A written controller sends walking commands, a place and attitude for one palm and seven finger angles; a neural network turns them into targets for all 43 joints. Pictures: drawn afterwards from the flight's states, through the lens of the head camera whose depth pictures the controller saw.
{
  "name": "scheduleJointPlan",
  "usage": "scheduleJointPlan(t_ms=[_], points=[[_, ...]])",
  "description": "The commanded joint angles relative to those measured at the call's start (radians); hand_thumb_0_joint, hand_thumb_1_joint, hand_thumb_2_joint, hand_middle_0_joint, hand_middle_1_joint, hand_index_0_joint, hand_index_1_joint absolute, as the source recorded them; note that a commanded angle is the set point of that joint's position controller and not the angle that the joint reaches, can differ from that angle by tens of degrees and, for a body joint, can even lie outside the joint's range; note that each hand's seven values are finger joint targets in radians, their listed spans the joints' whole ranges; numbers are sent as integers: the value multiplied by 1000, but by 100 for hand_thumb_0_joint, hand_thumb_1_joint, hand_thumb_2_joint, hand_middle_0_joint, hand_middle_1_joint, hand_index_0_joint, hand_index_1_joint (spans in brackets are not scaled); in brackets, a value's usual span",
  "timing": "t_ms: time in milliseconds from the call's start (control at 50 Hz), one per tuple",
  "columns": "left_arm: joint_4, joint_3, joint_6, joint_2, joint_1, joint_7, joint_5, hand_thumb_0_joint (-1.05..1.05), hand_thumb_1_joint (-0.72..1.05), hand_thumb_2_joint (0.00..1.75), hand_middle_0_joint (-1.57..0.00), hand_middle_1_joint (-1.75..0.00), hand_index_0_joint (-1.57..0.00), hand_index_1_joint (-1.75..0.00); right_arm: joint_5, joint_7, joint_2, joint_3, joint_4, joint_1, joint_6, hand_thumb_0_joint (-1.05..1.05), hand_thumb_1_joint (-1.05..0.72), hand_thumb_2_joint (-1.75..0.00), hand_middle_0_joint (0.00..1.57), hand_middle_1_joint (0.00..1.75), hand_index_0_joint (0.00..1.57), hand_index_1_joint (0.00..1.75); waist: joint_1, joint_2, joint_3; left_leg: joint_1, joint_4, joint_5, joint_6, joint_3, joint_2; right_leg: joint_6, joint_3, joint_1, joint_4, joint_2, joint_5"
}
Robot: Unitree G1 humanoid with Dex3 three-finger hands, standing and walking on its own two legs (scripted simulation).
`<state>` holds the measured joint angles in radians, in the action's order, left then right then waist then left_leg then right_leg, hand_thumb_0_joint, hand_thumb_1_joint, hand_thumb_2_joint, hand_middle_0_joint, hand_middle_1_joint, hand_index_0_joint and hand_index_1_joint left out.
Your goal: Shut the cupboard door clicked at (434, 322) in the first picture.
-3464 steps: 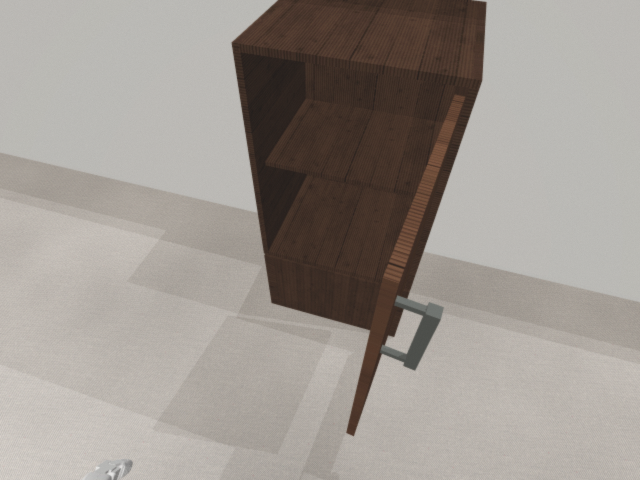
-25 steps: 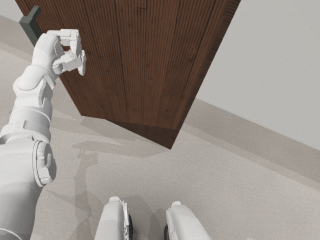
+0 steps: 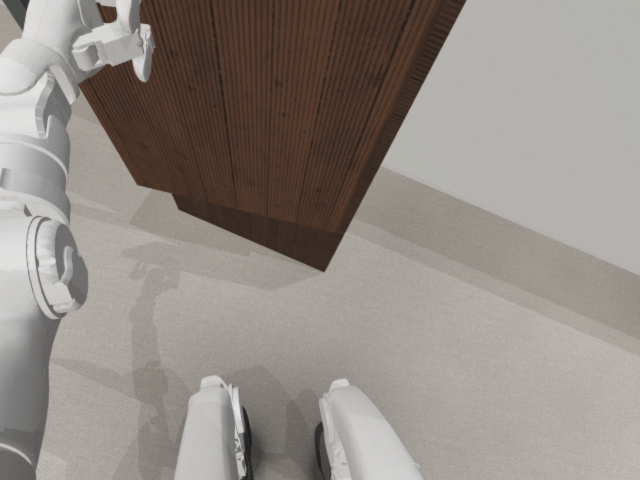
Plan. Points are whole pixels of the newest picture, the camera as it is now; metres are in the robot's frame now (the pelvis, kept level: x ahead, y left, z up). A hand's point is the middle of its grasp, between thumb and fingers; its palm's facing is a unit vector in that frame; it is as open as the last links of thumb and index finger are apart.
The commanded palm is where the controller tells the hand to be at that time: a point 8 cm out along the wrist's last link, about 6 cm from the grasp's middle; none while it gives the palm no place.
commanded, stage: push the door shut along its arc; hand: left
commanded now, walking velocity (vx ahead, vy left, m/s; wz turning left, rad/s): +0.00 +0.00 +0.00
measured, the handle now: (43, 9) +0.61 +0.23 +0.11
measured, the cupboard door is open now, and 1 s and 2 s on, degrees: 11 2 2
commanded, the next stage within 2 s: pull the fist back off the door in 0.06 s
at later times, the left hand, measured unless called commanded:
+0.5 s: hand (182, 41) +0.59 +0.10 +0.10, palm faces +0.08 -1.00 -0.02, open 3.1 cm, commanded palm +0.55 +0.14 +0.11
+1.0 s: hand (174, 100) +0.50 +0.11 +0.11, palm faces +0.08 -1.00 -0.02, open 3.1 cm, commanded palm +0.47 +0.15 +0.11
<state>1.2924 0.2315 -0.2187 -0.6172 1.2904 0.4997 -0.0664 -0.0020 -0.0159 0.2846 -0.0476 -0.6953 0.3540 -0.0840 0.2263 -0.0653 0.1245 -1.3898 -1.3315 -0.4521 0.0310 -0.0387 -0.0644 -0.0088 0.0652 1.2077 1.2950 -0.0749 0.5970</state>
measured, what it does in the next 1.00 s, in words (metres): stands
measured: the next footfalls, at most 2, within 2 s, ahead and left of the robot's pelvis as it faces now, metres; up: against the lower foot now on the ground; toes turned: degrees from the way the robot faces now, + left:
none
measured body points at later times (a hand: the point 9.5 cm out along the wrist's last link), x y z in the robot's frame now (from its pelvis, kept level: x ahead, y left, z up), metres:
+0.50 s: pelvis +0.02 +0.00 +0.02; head +0.19 +0.02 +0.44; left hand +0.58 +0.15 +0.10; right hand -0.02 -0.23 -0.09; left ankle +0.07 +0.10 -0.60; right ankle +0.00 -0.12 -0.60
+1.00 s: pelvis +0.03 -0.02 +0.05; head +0.15 -0.01 +0.48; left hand +0.49 +0.16 +0.11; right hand +0.10 -0.29 -0.07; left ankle +0.07 +0.10 -0.60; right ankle +0.00 -0.12 -0.60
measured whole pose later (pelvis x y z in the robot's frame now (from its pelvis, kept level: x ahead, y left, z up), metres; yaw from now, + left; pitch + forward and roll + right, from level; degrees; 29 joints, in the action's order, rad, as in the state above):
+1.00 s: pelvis +0.03 -0.02 +0.05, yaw +3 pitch +22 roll -1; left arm 0.98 0.19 -0.48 -0.21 0.74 -0.04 -0.06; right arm 0.02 0.06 0.27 0.04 -0.65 0.32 0.03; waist 0.12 -0.03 0.15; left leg -1.06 -1.12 -0.43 -0.01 -0.01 -0.04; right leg -0.04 0.03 0.91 1.12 -0.05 0.59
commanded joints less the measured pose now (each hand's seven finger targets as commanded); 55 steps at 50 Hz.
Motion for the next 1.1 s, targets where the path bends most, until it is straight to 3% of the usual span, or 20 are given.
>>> scheduleJointPlan(t_ms=[0, 80, 140, 160, 180, 200, 220, 260, 300, 360, 420, 500, 580, 660, 740, 780, 820, 940, 980, 1080], points=[[-220, -4, -45, -90, 589, 12, -9, 0, 90, 90, -130, -150, -130, -150, 10, -14, 202, 75, 13, 203, -31, 0, -90, -90, 20, 30, 20, 30, 84, -208, 593, 790, 70, 330, 24, -98, 2, -36, -2, 120, -184, -16, -251], [-160, 2, -10, -108, 617, 3, 9, 0, 90, 90, -130, -150, -130, -150, 12, -17, 203, 66, 7, 203, -34, 0, -90, -90, 20, 30, 20, 30, 98, -184, 569, 728, 49, 294, 27, -91, 4, -33, 2, 127, -179, -17, -240], [-189, -7, -11, -103, 654, -3, 26, 0, 90, 90, -130, -150, -130, -150, 20, -16, 202, 71, 0, 215, -38, 0, -90, -90, 20, 30, 20, 30, 102, -225, 612, 774, 40, 344, 25, -101, 0, -36, 9, 154, -160, -19, -255], [-230, 189, 9, -136, 634, -194, -48, 0, 90, 90, -130, -150, -130, -150, 32, -2, 175, 58, 45, 281, -34, 0, -90, -90, 20, 30, 20, 30, 46, -235, 634, 750, 69, 344, 13, -119, -23, -32, 1, 109, -161, -5, -264], [-215, 144, 20, -64, 580, -288, -24, 0, 90, 90, -130, -150, -130, -150, 39, 19, 168, 63, 48, 275, -31, 0, -90, -90, 20, 30, 20, 30, 47, -242, 649, 757, 85, 338, 3, -128, -25, -26, 4, 112, -155, -6, -257], [-216, 170, 18, -29, 549, -370, -20, 0, 90, 90, -130, -150, -130, -150, 53, 38, 164, 73, 46, 294, -27, 0, -90, -90, 20, 30, 20, 30, 52, -200, 648, 768, 96, 349, 2, -143, -25, -20, 11, 117, -152, -5, -261], [-253, 170, 8, -2, 532, -452, -2, 0, 90, 90, -130, -150, -130, -150, 66, 56, 160, 80, 51, 307, -17, 0, -90, -90, 20, 30, 20, 30, 40, -212, 651, 775, 109, 359, -5, -137, -25, -15, 13, 100, -159, -2, -267], [-361, 148, -37, 37, 493, -611, 85, 0, 90, 90, -130, -150, -130, -150, 93, 90, 148, 93, 63, 319, -4, 0, -90, -90, 20, 30, 20, 30, 22, -239, 700, 814, 114, 391, -13, -128, -20, -12, 14, 77, -164, 0, -284], [-412, 90, -80, 58, 486, -661, 165, 0, 90, 90, -130, -150, -130, -150, 103, 115, 151, 110, 56, 332, 15, 0, -90, -90, 20, 30, 20, 30, 45, -229, 730, 853, 124, 428, -19, -133, -19, -16, 14, 47, -175, -4, -313], [-437, 38, -107, 105, 459, -619, 146, 0, 90, 90, -130, -150, -130, -150, 84, 121, 151, 120, 62, 319, 47, 0, -90, -90, 20, 30, 20, 30, 48, -199, 719, 882, 165, 406, -18, -109, -6, -20, 6, -55, -237, -11, -346], [-383, 106, -123, 51, 441, -591, 94, 0, 90, 90, -130, -150, -130, -150, 70, 104, 152, 112, 48, 311, 57, 0, -90, -90, 20, 30, 20, 30, 37, -137, 657, 819, 192, 352, -9, -85, 5, -16, -8, -126, -274, -13, -347], [-346, 180, -202, -10, 319, -609, 97, 0, 90, 90, -130, -150, -130, -150, 78, 101, 139, 101, 53, 308, 57, 0, -90, -90, 20, 30, 20, 30, -7, -120, 598, 760, 205, 372, -2, -48, 17, -14, -27, -207, -279, -7, -402], [-261, 129, -238, 86, 96, -596, 103, 0, 90, 90, -130, -150, -130, -150, 73, 115, 128, 107, 76, 290, 81, 0, -90, -90, 20, 30, 20, 30, -22, -21, 500, 689, 226, 369, 2, -9, 30, -6, -35, -288, -301, -4, -477], [-308, 98, -240, 154, -34, -548, 51, 0, 90, 90, -130, -150, -130, -150, 53, 110, 124, 120, 105, 257, 105, 0, -90, -90, 20, 30, 20, 30, -45, 34, 495, 679, 242, 381, 4, 23, 45, 2, -53, -384, -322, 4, -583], [-452, 42, -286, 220, -6, -535, 12, 0, 90, 90, -130, -150, -130, -150, 41, 98, 115, 130, 108, 218, 109, 0, -90, -90, 20, 30, 20, 30, -47, 7, 504, 753, 250, 378, 4, 23, 48, 4, -58, -377, -333, 9, -579], [-491, 42, -311, 210, 6, -539, 6, 0, 90, 90, -130, -150, -130, -150, 38, 90, 117, 135, 97, 202, 106, 0, -90, -90, 20, 30, 20, 30, -45, 18, 509, 756, 248, 358, 7, 25, 50, 8, -67, -388, -338, 14, -577], [-548, 16, -339, 220, 17, -539, 12, 0, 90, 90, -130, -150, -130, -150, 36, 82, 113, 137, 88, 183, 101, 0, -90, -90, 20, 30, 20, 30, -48, -33, 542, 809, 242, 394, 4, 22, 50, 6, -70, -376, -325, 19, -604], [-543, -54, -328, 310, -131, -538, 3, 0, 90, 90, -130, -150, -130, -150, 25, 77, 107, 137, 93, 126, 99, 0, -90, -90, 20, 30, 20, 30, -76, -28, 507, 867, 265, 401, -4, 17, 48, 1, -53, -350, -334, 19, -575], [-498, -52, -313, 305, -88, -550, 0, 0, 90, 90, -130, -150, -130, -150, 22, 69, 109, 134, 88, 114, 103, 0, -90, -90, 20, 30, 20, 30, -55, 31, 449, 818, 270, 339, 1, 18, 48, 8, -58, -341, -351, 21, -532], [-438, 17, -328, 222, -45, -573, 9, 0, 90, 90, -130, -150, -130, -150, 28, 56, 106, 120, 93, 84, 98, 0, -90, -90, 20, 30, 20, 30, -64, 70, 430, 724, 265, 270, 5, 25, 58, 14, -81, -378, -352, 31, -498]])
